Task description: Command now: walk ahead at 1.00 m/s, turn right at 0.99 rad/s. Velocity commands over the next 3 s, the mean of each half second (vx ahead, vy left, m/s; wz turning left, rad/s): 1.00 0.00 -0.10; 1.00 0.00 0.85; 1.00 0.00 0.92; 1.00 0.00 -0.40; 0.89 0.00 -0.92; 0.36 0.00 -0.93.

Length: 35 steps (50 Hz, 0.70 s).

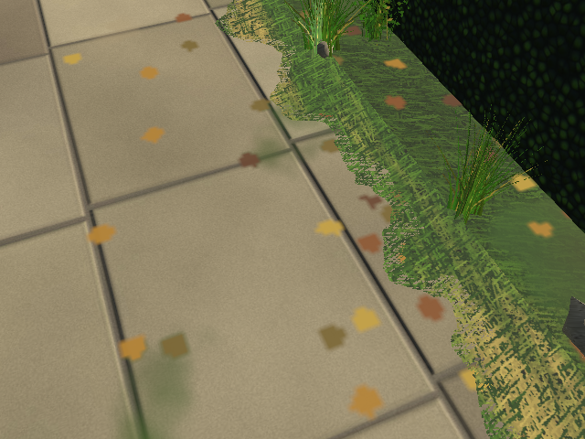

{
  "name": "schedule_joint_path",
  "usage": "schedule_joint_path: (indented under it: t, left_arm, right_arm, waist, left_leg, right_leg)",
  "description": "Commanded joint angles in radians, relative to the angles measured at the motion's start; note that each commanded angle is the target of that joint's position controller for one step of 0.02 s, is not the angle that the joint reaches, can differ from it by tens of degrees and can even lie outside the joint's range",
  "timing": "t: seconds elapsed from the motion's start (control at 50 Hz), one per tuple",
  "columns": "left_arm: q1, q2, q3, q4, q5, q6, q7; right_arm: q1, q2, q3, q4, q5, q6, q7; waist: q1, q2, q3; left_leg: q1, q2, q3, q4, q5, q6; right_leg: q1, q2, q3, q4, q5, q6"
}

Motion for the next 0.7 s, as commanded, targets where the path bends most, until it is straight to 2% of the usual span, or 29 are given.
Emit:
schedule_joint_path:
  t: [0.02,0.04,0.06,0.08,0.1,0.14,0.16,0.18,0.22,0.26,0.28,0.3,0.32,0.34,0.36,0.38,0.4,0.42,0.44,0.46,0.48,0.5,0.54,0.56,0.58,0.62,0.66,0.7]
  left_arm:
    - [0.117,0.14,0.044,-0.041,0.021,-0.045,0.009]
    - [0.066,0.12,0.037,-0.051,0.027,-0.047,0.016]
    - [0.041,0.096,0.03,-0.047,0.02,-0.044,0.022]
    - [0.038,0.086,0.025,-0.039,0.01,-0.042,0.031]
    - [0.04,0.072,0.02,-0.027,0.006,-0.043,0.042]
    - [0.062,0.054,0.012,0.01,0.007,-0.043,0.062]
    - [0.092,0.059,0.013,0.029,0.005,-0.046,0.065]
    - [0.137,0.074,0.016,0.048,0.002,-0.053,0.06]
    - [0.19,0.097,0.019,0.079,-0.01,-0.062,0.047]
    - [0.225,0.1,0.017,0.115,-0.005,-0.054,0.045]
    - [0.225,0.107,0.018,0.13,0.004,-0.047,0.047]
    - [0.208,0.117,0.018,0.135,0.018,-0.04,0.047]
    - [0.185,0.137,0.021,0.139,0.039,-0.033,0.047]
    - [0.155,0.152,0.023,0.136,0.066,-0.023,0.048]
    - [0.082,0.164,0.023,0.117,0.073,-0.014,0.054]
    - [0.108,0.106,0.006,0.088,0.085,-0.024,0.062]
    - [0.271,-0.025,-0.035,0.081,0.023,-0.057,0.034]
    - [0.171,0.08,-0.026,0.063,-0.009,-0.086,0.026]
    - [0.023,0.112,-0.024,0.021,-0.022,-0.103,0.021]
    - [-0.076,0.086,-0.033,-0.008,0.003,-0.117,0.026]
    - [-0.094,0.068,-0.032,-0.015,0.025,-0.124,0.032]
    - [-0.073,0.056,-0.031,-0.012,0.032,-0.121,0.032]
    - [-0.061,0.056,-0.028,-0.009,0.041,-0.11,0.037]
    - [-0.077,0.055,-0.028,-0.017,0.041,-0.105,0.04]
    - [-0.135,0.05,-0.032,-0.041,0.044,-0.103,0.042]
    - [-0.263,0.016,-0.043,-0.086,0.046,-0.108,0.038]
    - [-0.333,-0.01,-0.046,-0.115,0.045,-0.115,0.032]
    - [-0.355,0.019,-0.028,-0.13,0.027,-0.118,0.035]
  right_arm:
    - [-0.092,-0.143,-0.028,-0.168,-0.001,-0.059,-0.003]
    - [-0.049,-0.149,-0.034,-0.15,-0.011,-0.038,-0.001]
    - [-0.041,-0.158,-0.04,-0.143,-0.016,-0.019,0.0]
    - [-0.055,-0.15,-0.04,-0.147,-0.024,-0.007,-0.003]
    - [-0.094,-0.132,-0.031,-0.162,-0.036,-0.002,-0.003]
    - [-0.205,-0.061,-0.003,-0.188,-0.054,-0.002,0.009]
    - [-0.248,-0.035,0.007,-0.194,-0.051,-0.006,0.017]
    - [-0.284,-0.032,0.008,-0.199,-0.038,-0.008,0.022]
    - [-0.346,-0.067,-0.003,-0.217,-0.005,-0.008,0.024]
    - [-0.404,-0.094,-0.012,-0.235,0.012,-0.008,0.032]
    - [-0.398,-0.104,-0.018,-0.237,0.016,-0.009,0.04]
    - [-0.355,-0.123,-0.028,-0.231,0.017,-0.009,0.047]
    - [-0.274,-0.152,-0.045,-0.221,0.025,-0.004,0.047]
    - [-0.129,-0.196,-0.068,-0.193,0.034,0.008,0.043]
    - [0.099,-0.225,-0.085,-0.142,0.034,0.023,0.035]
    - [0.289,-0.287,-0.096,-0.092,0.022,0.038,0.031]
    - [0.28,-0.292,-0.097,-0.067,0.011,0.027,0.048]
    - [0.245,-0.187,-0.081,-0.087,-0.003,0.03,0.041]
    - [0.194,-0.159,-0.073,-0.105,-0.019,0.031,0.037]
    - [0.164,-0.168,-0.074,-0.103,-0.024,0.026,0.047]
    - [0.126,-0.166,-0.074,-0.103,-0.024,0.019,0.049]
    - [0.094,-0.146,-0.066,-0.107,-0.023,0.02,0.047]
    - [0.084,-0.125,-0.06,-0.101,0.003,0.025,0.041]
    - [0.093,-0.117,-0.056,-0.093,0.014,0.026,0.035]
    - [0.104,-0.121,-0.057,-0.087,0.018,0.027,0.026]
    - [0.115,-0.138,-0.063,-0.075,0.016,0.033,0.007]
    - [0.148,-0.148,-0.07,-0.051,0.019,0.04,0.0]
    - [0.184,-0.145,-0.073,-0.025,0.031,0.041,-0.002]
  waist:
    - [-0.001,0.121,-0.089]
    - [-0.043,0.095,-0.052]
    - [-0.063,0.071,-0.019]
    - [-0.068,0.064,0.005]
    - [-0.055,0.051,0.029]
    - [0.005,0.013,0.043]
    - [0.041,0.001,0.031]
    - [0.08,-0.012,0.021]
    - [0.127,-0.046,0.036]
    - [0.147,-0.045,0.066]
    - [0.131,-0.045,0.063]
    - [0.098,-0.058,0.03]
    - [0.044,-0.094,-0.041]
    - [-0.042,-0.126,-0.143]
    - [-0.174,-0.117,-0.239]
    - [-0.203,0.103,-0.364]
    - [-0.066,0.487,-0.458]
    - [-0.113,0.311,-0.393]
    - [-0.119,0.154,-0.258]
    - [-0.096,-0.025,-0.153]
    - [-0.053,-0.051,-0.118]
    - [-0.01,-0.02,-0.096]
    - [0.019,0.017,-0.048]
    - [0.023,0.012,-0.017]
    - [0.009,0.007,0.019]
    - [-0.03,0.034,0.062]
    - [-0.066,0.061,0.047]
    - [-0.078,0.083,0.018]
  left_leg:
    - [-0.567,0.052,-0.132,-0.018,0.066,0.017]
    - [-0.497,0.074,-0.14,-0.074,0.078,-0.009]
    - [-0.46,0.088,-0.129,-0.139,0.082,-0.032]
    - [-0.433,0.099,-0.108,-0.212,0.088,-0.051]
    - [-0.413,0.108,-0.065,-0.306,0.161,-0.07]
    - [-0.308,0.103,0.006,-0.523,0.446,-0.085]
    - [-0.219,0.085,0.037,-0.619,0.597,-0.077]
    - [-0.172,0.071,0.051,-0.685,0.691,-0.069]
    - [-0.231,0.067,0.039,-0.796,0.696,-0.046]
    - [-0.366,0.068,0.04,-0.865,0.622,-0.003]
    - [-0.412,0.058,0.051,-0.873,0.564,0.021]
    - [-0.401,0.025,0.077,-0.864,0.492,0.048]
    - [-0.331,-0.011,0.097,-0.822,0.416,0.073]
    - [-0.209,-0.054,0.126,-0.769,0.345,0.099]
    - [0.049,-0.054,0.122,-0.76,0.358,0.121]
    - [0.425,0.051,-0.086,-0.69,0.199,0.187]
    - [0.672,0.259,-0.763,-0.992,-0.262,0.377]
    - [0.664,0.266,-0.912,-1.138,-0.434,0.323]
    - [0.532,0.252,-0.788,-1.119,-0.315,0.282]
    - [0.362,0.205,-0.701,-1.136,-0.15,0.272]
    - [0.271,0.168,-0.618,-1.131,-0.014,0.282]
    - [0.202,0.121,-0.55,-1.143,0.062,0.285]
    - [0.121,0.086,-0.485,-1.165,0.149,0.3]
    - [0.074,0.085,-0.463,-1.173,0.179,0.299]
    - [0.014,0.069,-0.433,-1.194,0.21,0.294]
    - [-0.12,0.019,-0.367,-1.213,0.248,0.263]
    - [-0.227,-0.002,-0.346,-1.22,0.256,0.216]
    - [-0.192,0.005,-0.379,-1.198,0.244,0.183]
  right_leg:
    - [0.46,-0.311,0.78,-0.517,-0.248,-0.201]
    - [0.334,-0.257,0.695,-0.526,-0.182,-0.195]
    - [0.245,-0.22,0.619,-0.537,-0.137,-0.184]
    - [0.165,-0.197,0.559,-0.545,-0.101,-0.175]
    - [0.1,-0.178,0.469,-0.548,-0.017,-0.166]
    - [-0.002,-0.113,0.306,-0.531,0.106,-0.115]
    - [-0.038,-0.103,0.264,-0.539,0.077,-0.089]
    - [-0.025,-0.126,0.268,-0.564,0.034,-0.079]
    - [0.136,-0.179,0.278,-0.57,0.031,-0.067]
    - [0.357,-0.243,0.268,-0.56,0.144,-0.053]
    - [0.462,-0.276,0.251,-0.538,0.285,-0.041]
    - [0.549,-0.293,0.222,-0.486,0.53,-0.021]
    - [0.611,-0.307,0.198,-0.395,0.815,-0.001]
    - [0.654,-0.302,0.167,-0.23,1.102,0.015]
    - [0.534,-0.283,0.118,0.047,1.204,0.046]
    - [0.215,-0.207,0.087,0.476,0.791,0.088]
    - [-0.173,-0.008,0.164,0.764,-0.162,0.154]
    - [-0.282,-0.062,0.237,0.764,-0.131,0.114]
    - [-0.307,-0.107,0.242,0.705,-0.086,0.091]
    - [-0.273,-0.123,0.228,0.61,-0.073,0.083]
    - [-0.236,-0.147,0.232,0.515,-0.062,0.087]
    - [-0.193,-0.162,0.239,0.458,-0.05,0.097]
    - [-0.186,-0.171,0.222,0.353,-0.052,0.137]
    - [-0.195,-0.178,0.21,0.286,-0.055,0.16]
    - [-0.195,-0.172,0.187,0.195,-0.001,0.18]
    - [-0.106,-0.139,0.15,0.004,0.194,0.212]
    - [0.063,-0.096,0.124,-0.128,0.384,0.219]
    - [0.163,-0.077,0.149,-0.206,0.45,0.22]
